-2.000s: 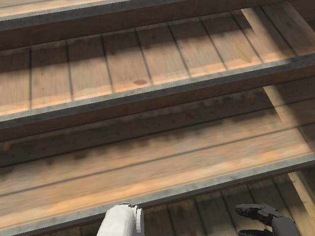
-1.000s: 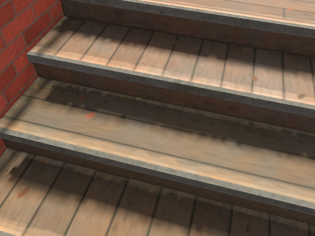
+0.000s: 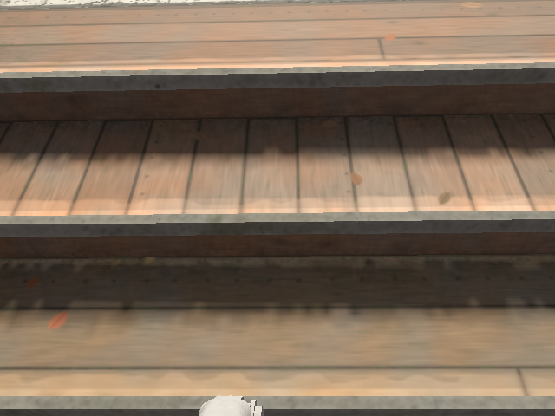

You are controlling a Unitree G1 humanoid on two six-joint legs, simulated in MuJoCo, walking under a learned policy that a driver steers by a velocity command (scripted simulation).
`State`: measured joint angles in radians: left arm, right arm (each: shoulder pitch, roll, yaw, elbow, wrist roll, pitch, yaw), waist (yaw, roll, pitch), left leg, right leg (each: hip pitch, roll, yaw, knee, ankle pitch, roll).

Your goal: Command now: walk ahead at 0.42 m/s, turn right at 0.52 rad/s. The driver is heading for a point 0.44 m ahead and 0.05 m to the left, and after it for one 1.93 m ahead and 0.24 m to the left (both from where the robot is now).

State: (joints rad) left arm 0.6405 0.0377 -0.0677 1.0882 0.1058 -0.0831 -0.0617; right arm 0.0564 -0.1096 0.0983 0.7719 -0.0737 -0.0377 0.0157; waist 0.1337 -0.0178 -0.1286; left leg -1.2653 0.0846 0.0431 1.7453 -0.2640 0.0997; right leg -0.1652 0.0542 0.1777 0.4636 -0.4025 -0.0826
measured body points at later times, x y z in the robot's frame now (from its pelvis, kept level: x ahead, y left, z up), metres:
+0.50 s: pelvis +0.21 +0.05 +0.14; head +0.21 +0.04 +0.59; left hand +0.41 +0.25 +0.04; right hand +0.26 -0.18 -0.01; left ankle +0.18 +0.14 -0.59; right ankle +0.30 -0.09 -0.54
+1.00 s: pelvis +0.25 +0.03 +0.13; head +0.26 +0.03 +0.58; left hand +0.44 +0.24 +0.01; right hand +0.32 -0.20 -0.01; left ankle +0.18 +0.14 -0.59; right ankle +0.29 -0.08 -0.59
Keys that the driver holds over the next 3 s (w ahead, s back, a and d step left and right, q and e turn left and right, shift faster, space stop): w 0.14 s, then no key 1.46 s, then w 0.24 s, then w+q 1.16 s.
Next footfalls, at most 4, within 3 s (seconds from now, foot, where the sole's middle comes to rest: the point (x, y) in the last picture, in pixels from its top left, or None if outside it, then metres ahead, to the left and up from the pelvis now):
0.10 left None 0.22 0.14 -0.63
0.54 right None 0.33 -0.08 -0.63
2.02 right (462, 366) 0.57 -0.24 -0.48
2.72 left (345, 188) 0.89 0.01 -0.33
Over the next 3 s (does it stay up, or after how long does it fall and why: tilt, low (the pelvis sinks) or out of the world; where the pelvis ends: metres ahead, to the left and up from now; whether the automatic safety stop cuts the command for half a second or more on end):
stays up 0.90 -0.08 0.41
